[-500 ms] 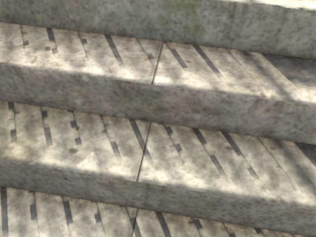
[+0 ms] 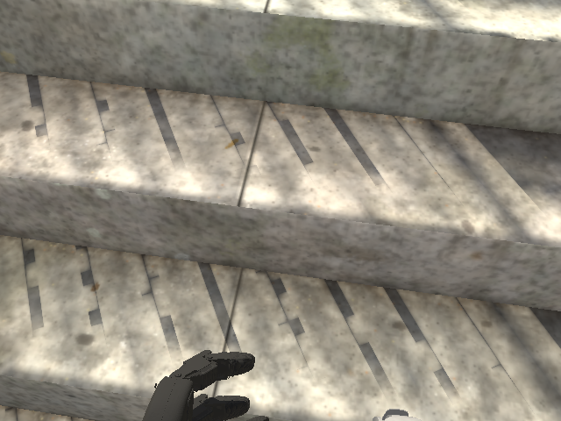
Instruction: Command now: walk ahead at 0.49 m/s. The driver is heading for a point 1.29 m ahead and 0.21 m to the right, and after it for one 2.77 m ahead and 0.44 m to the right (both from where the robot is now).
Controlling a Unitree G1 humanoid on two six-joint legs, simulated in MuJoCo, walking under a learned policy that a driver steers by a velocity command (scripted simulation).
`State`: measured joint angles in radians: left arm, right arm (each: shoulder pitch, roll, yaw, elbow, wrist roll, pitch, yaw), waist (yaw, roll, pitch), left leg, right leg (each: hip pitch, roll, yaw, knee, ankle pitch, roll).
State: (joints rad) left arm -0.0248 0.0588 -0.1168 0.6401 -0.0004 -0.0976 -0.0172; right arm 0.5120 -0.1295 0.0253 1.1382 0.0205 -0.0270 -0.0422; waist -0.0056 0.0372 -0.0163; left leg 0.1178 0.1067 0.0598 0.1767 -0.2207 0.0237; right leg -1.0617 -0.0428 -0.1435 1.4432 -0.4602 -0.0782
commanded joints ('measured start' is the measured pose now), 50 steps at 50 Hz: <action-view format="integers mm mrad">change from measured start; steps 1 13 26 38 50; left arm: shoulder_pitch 448 278 679 271 54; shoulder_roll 419 126 266 60 224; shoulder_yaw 158 108 73 112 90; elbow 59 426 538 147 -8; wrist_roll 40 24 55 21 45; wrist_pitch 0 -38 -33 45 191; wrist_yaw -10 -16 -123 -77 -53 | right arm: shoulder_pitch -42 -341 -855 -174 -61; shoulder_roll -308 4 -55 -16 -290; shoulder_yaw -61 3 60 -28 -75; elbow -98 -418 -571 -23 -53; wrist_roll -44 -40 -60 -120 -28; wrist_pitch -22 -9 114 -38 -105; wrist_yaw -6 35 169 134 194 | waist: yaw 292 -141 -44 36 172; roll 19 -30 -250 -93 164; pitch -395 121 -141 22 -261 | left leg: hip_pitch -238 -1116 -952 -476 -48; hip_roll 84 -158 -142 147 178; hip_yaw -90 -106 226 -352 -47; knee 731 1635 1337 220 271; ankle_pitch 1572 307 -21 321 2012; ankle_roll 113 93 167 262 310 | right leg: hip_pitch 928 341 691 -239 303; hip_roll -78 -81 -223 110 198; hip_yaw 465 135 98 416 -60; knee -460 -1141 -1327 833 -477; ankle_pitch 292 109 1680 365 99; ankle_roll -176 1 -261 -277 -52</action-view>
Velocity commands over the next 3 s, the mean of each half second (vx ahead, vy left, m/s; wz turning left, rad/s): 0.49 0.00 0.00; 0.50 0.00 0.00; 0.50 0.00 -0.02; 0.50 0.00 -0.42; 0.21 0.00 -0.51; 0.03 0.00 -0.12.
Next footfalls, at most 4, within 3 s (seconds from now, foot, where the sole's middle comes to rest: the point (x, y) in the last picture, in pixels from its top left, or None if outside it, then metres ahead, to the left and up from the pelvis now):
0.58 left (246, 339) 0.49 0.09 -0.41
0.98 right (369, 166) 0.73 -0.13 -0.22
1.46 left None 1.04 0.12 -0.03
1.96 right None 1.27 -0.14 0.16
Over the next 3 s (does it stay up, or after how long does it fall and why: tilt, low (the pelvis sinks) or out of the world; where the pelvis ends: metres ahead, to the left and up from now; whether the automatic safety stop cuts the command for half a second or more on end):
stays up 1.41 -0.01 1.05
